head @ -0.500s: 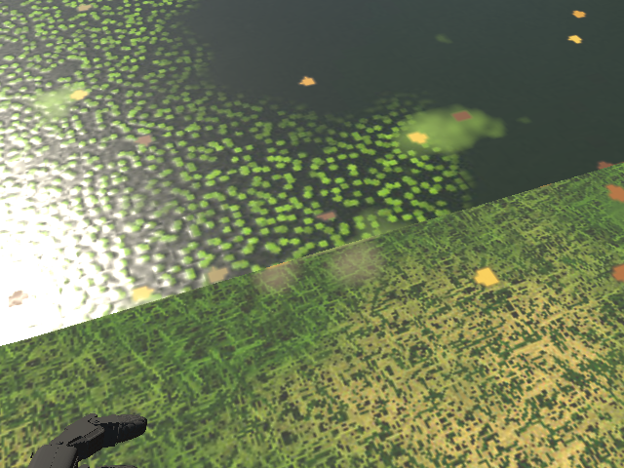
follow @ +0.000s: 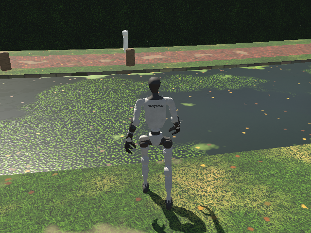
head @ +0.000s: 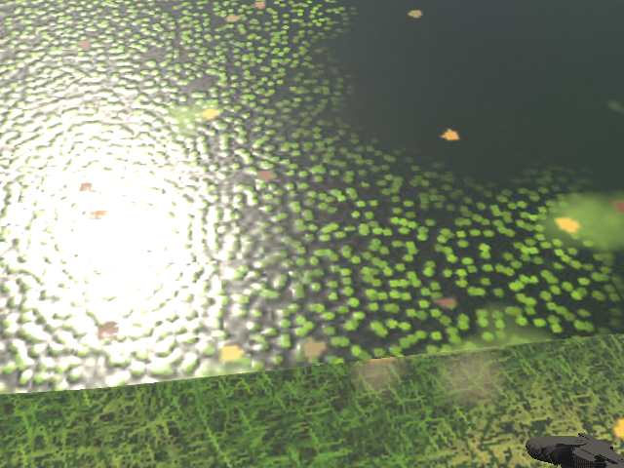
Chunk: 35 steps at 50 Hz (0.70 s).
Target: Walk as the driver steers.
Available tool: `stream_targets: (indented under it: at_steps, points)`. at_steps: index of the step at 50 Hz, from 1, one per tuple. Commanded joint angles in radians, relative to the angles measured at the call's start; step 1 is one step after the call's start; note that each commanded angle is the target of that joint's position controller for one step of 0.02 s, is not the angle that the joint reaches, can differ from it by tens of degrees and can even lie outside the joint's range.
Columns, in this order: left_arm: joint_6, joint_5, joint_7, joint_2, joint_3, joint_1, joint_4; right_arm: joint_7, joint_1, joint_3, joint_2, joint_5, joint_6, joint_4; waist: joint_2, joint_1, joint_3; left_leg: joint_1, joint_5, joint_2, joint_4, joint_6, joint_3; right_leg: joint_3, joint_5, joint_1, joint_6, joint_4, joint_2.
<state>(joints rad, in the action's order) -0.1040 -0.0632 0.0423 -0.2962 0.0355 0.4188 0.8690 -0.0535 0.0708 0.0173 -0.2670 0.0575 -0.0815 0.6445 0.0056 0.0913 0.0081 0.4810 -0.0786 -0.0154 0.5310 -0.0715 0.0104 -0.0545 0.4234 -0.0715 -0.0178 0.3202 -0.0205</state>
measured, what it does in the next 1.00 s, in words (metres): walks ahead, turning left: right foot, then left foot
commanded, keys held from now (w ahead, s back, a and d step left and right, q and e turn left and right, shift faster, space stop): w+q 1.00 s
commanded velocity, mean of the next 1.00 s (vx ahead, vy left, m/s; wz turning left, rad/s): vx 0.50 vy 0.00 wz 0.52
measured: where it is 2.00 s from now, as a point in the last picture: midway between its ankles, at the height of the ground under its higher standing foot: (186, 311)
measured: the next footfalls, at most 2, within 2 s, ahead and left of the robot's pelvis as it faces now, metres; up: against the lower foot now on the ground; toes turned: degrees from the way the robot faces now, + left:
right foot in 0.44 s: +0.47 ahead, -0.06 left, +0.00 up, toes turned +12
left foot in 0.94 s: +0.59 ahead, +0.28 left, +0.00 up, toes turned +32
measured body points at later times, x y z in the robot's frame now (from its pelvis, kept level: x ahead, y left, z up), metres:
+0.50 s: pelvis +0.32 +0.02 +0.00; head +0.34 +0.03 +0.45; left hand +0.50 +0.28 -0.07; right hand +0.38 -0.24 -0.13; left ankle +0.13 +0.11 -0.68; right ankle +0.43 -0.07 -0.73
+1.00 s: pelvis +0.56 +0.15 -0.01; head +0.57 +0.16 +0.44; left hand +0.44 +0.38 -0.15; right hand +0.84 +0.03 -0.11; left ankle +0.56 +0.26 -0.73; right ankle +0.45 -0.07 -0.68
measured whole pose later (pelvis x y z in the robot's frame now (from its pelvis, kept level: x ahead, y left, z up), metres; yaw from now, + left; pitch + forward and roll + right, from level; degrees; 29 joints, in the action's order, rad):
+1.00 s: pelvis +0.56 +0.15 -0.01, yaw +33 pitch +1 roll +0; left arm -0.12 -0.11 0.03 -0.25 0.01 0.38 0.91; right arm -0.05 0.16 0.04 -0.27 0.06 -0.13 0.78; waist -0.01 0.03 0.00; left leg 0.44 -0.33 0.03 0.74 -0.06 0.02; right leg -0.21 0.49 0.00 -0.04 0.78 -0.15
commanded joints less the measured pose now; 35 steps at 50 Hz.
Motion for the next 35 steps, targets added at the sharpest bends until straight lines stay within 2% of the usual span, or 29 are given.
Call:
stream_targets:
  at_steps: [1, 2, 3, 4, 5, 6, 7, 8, 9, 11, 13, 14, 15, 17, 19, 20, 21, 22, 23, 24, 25, 26, 27, 28, 29, 30, 32, 35]
  points:
    - [-0.022, -0.043, 0.005, -0.047, -0.015, 0.094, -0.069, 0.021, 0.278, 0.068, -0.216, -0.022, -0.039, 0.008, 0.113, -0.117, -0.333, -0.795, 0.141, -0.074, 0.076, -0.247, -0.203, -0.041, -0.545, 0.373, 0.062, 0.505, -0.063]
    - [-0.037, -0.06, 0.031, 0.003, -0.045, 0.112, -0.083, 0.032, 0.47, 0.063, -0.21, -0.011, -0.028, 0.042, 0.219, -0.214, -0.454, -1.112, -0.146, -0.281, -0.127, -0.397, -0.682, 0.023, 0.119, 0.726, 0.017, 0.737, 0.116]
    - [-0.037, -0.018, 0.038, -0.06, -0.025, -0.139, -0.119, 0.033, 0.564, 0.057, -0.163, 0.009, -0.039, 0.109, 0.122, -0.309, -0.173, -0.977, -0.383, -0.244, -0.234, -0.256, -0.697, 0.164, 0.09, 0.961, 0.057, 0.887, 0.066]
    - [-0.044, -0.005, 0.016, -0.078, -0.016, -0.226, -0.128, 0.031, 0.487, 0.06, -0.176, 0.01, -0.048, 0.122, 0.099, -0.269, 0.012, -0.747, -0.379, -0.222, -0.254, -0.203, -0.599, 0.171, -0.003, 0.997, 0.077, 0.951, 0.009]
    - [-0.045, -0.018, -0.005, -0.098, -0.016, -0.191, -0.134, 0.026, 0.414, 0.045, -0.136, -0.001, -0.049, 0.117, 0.104, -0.205, -0.034, -0.641, -0.285, -0.214, -0.258, -0.226, -0.566, 0.186, -0.05, 0.914, 0.084, 0.922, -0.026]
    - [-0.042, -0.039, -0.017, -0.075, -0.026, -0.201, -0.139, 0.019, 0.356, 0.021, -0.079, -0.007, -0.051, 0.118, 0.08, -0.15, -0.016, -0.538, -0.178, -0.205, -0.259, -0.229, -0.509, 0.178, -0.078, 0.861, 0.087, 0.892, -0.05]
    - [-0.031, -0.048, -0.022, -0.051, -0.038, -0.202, -0.138, 0.016, 0.284, 0.008, -0.05, -0.005, -0.049, 0.099, 0.052, -0.105, -0.013, -0.426, -0.145, -0.194, -0.292, -0.222, -0.464, 0.167, -0.094, 0.795, 0.083, 0.848, -0.073]
    - [-0.015, -0.045, -0.025, -0.04, -0.041, -0.203, -0.139, 0.015, 0.221, 0.001, -0.038, -0.001, -0.051, 0.079, 0.042, -0.077, -0.014, -0.353, -0.145, -0.178, -0.326, -0.222, -0.44, 0.158, -0.081, 0.756, 0.069, 0.801, -0.078]
    - [-0.003, -0.037, -0.026, -0.032, -0.046, -0.209, -0.144, 0.015, 0.188, 0.004, -0.048, 0.003, -0.057, 0.07, 0.056, -0.069, -0.01, -0.308, -0.147, -0.16, -0.353, -0.224, -0.405, 0.149, -0.089, 0.745, 0.05, 0.738, -0.079]
    - [0.011, -0.025, -0.025, -0.024, -0.059, -0.262, -0.16, 0.002, 0.169, 0.016, -0.09, 0.019, -0.061, 0.066, 0.025, -0.082, 0.012, -0.2, -0.058, -0.121, -0.367, -0.222, -0.323, 0.109, -0.222, 0.69, 0.013, 0.568, -0.076]
    - [0.021, -0.01, -0.014, 0.014, -0.079, -0.353, -0.196, -0.028, 0.217, 0.032, -0.133, 0.021, -0.058, 0.091, 0.025, -0.109, 0.028, -0.069, 0.06, -0.071, -0.349, -0.211, -0.244, 0.051, -0.361, 0.537, 0.0, 0.391, -0.04]
    - [0.026, -0.003, -0.007, 0.011, -0.082, -0.388, -0.211, -0.043, 0.264, 0.042, -0.155, 0.019, -0.055, 0.106, 0.038, -0.127, 0.031, -0.055, 0.091, -0.071, -0.331, -0.215, -0.25, 0.039, -0.414, 0.497, -0.004, 0.351, -0.02]
    - [0.027, 0.0, -0.003, -0.005, -0.082, -0.41, -0.219, -0.053, 0.3, 0.047, -0.16, 0.022, -0.052, 0.119, 0.037, -0.138, 0.035, -0.067, 0.098, -0.088, -0.314, -0.219, -0.275, 0.043, -0.466, 0.483, -0.004, 0.32, -0.01]
    - [0.024, -0.001, -0.008, -0.045, -0.074, -0.452, -0.228, -0.061, 0.332, 0.053, -0.157, 0.023, -0.046, 0.134, 0.036, -0.145, 0.037, -0.159, 0.106, -0.124, -0.279, -0.211, -0.331, 0.063, -0.494, 0.496, 0.002, 0.258, -0.004]
    - [0.02, 0.0, -0.018, -0.065, -0.068, -0.496, -0.234, -0.055, 0.36, 0.056, -0.154, 0.017, -0.038, 0.157, 0.039, -0.152, 0.038, -0.298, 0.142, -0.15, -0.239, -0.183, -0.371, 0.067, -0.458, 0.523, 0.022, 0.197, -0.002]
    - [0.016, 0.01, -0.024, -0.082, -0.061, -0.484, -0.231, -0.049, 0.359, 0.058, -0.158, 0.016, -0.035, 0.166, 0.037, -0.135, 0.03, -0.339, 0.224, -0.144, -0.2, -0.156, -0.367, 0.05, -0.461, 0.48, 0.046, 0.157, 0.005]
    - [0.006, 0.026, -0.031, -0.116, -0.044, -0.419, -0.21, -0.046, 0.359, 0.059, -0.158, 0.019, -0.035, 0.174, 0.036, -0.101, -0.007, -0.327, 0.347, -0.109, -0.133, -0.112, -0.342, 0.031, -0.495, 0.346, 0.081, 0.153, 0.011]
    - [-0.009, 0.04, -0.037, -0.151, -0.022, -0.264, -0.169, -0.043, 0.345, 0.05, -0.13, 0.026, -0.042, 0.17, 0.002, -0.039, -0.114, -0.239, 0.405, -0.039, 0.03, -0.051, -0.294, 0.055, -0.547, 0.092, 0.155, 0.215, -0.031]
    - [-0.019, 0.029, -0.04, -0.197, -0.006, -0.057, -0.132, -0.034, 0.465, 0.016, -0.012, 0.041, -0.058, 0.15, -0.192, -0.028, -0.379, -0.043, 0.105, 0.116, 0.325, 0.025, -0.223, 0.31, -0.74, -0.336, 0.381, 0.241, -0.247]
    - [-0.008, 0.02, -0.034, -0.139, -0.022, 0.094, -0.095, -0.041, 0.538, -0.006, 0.042, 0.039, -0.069, 0.162, -0.296, 0.008, -0.533, 0.228, -0.517, 0.188, 0.608, 0.059, -0.172, 0.684, -0.537, -0.608, 0.516, 0.109, -0.457]
    - [-0.01, 0.009, -0.043, -0.114, -0.016, 0.08, -0.078, -0.043, 0.334, 0.022, -0.049, 0.016, -0.059, 0.142, -0.123, 0.068, -0.222, 0.392, -0.459, 0.084, 0.769, 0.035, -0.169, 0.652, -0.179, -0.353, 0.365, -0.003, -0.409]
    - [-0.009, 0.021, -0.05, -0.084, -0.02, -0.042, -0.092, -0.017, 0.269, 0.03, -0.061, 0.006, -0.049, 0.147, -0.08, 0.017, -0.054, 0.382, -0.345, 0.01, 0.768, 0.02, -0.139, 0.517, -0.004, -0.099, 0.282, -0.066, -0.37]
    - [-0.003, 0.025, -0.059, -0.024, -0.037, -0.111, -0.104, 0.003, 0.277, 0.031, -0.063, 0.014, -0.042, 0.16, -0.076, -0.026, -0.046, 0.305, -0.266, -0.037, 0.705, 0.018, -0.138, 0.437, -0.08, 0.029, 0.261, -0.115, -0.344]
    - [-0.003, 0.025, -0.066, 0.018, -0.048, -0.133, -0.101, 0.004, 0.267, 0.019, -0.036, 0.031, -0.037, 0.164, -0.08, -0.054, -0.057, 0.232, -0.222, -0.075, 0.661, 0.014, -0.141, 0.351, -0.226, 0.087, 0.252, -0.141, -0.313]
    - [-0.005, 0.019, -0.074, 0.033, -0.049, -0.159, -0.107, -0.004, 0.242, 0.009, -0.012, 0.041, -0.032, 0.162, -0.072, -0.066, -0.06, 0.194, -0.23, -0.088, 0.646, 0.021, -0.124, 0.286, -0.312, 0.115, 0.252, -0.17, -0.298]
    - [-0.012, 0.015, -0.08, 0.031, -0.042, -0.173, -0.107, -0.012, 0.222, 0.006, 0.005, 0.037, -0.027, 0.158, -0.066, -0.075, -0.066, 0.188, -0.245, -0.094, 0.61, 0.026, -0.112, 0.226, -0.344, 0.112, 0.25, -0.19, -0.284]
    - [-0.028, 0.008, -0.082, -0.006, -0.021, -0.171, -0.093, -0.028, 0.173, 0.001, 0.013, 0.018, -0.023, 0.15, -0.054, -0.076, -0.028, 0.194, -0.204, -0.112, 0.511, 0.044, -0.085, 0.11, -0.382, 0.149, 0.252, -0.235, -0.265]
    - [-0.041, -0.015, -0.071, -0.046, -0.002, -0.121, -0.062, -0.047, 0.109, -0.009, 0.014, 0.011, -0.017, 0.132, -0.021, -0.065, 0.008, 0.209, -0.015, -0.118, 0.352, 0.048, -0.063, -0.007, -0.542, 0.15, 0.266, -0.263, -0.269]
Keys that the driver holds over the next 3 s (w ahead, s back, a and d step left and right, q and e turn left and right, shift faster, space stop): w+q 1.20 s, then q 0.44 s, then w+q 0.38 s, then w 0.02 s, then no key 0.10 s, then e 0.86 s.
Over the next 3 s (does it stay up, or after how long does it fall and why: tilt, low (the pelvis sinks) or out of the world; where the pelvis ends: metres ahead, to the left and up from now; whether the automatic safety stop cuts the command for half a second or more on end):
stays up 0.90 0.63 -0.09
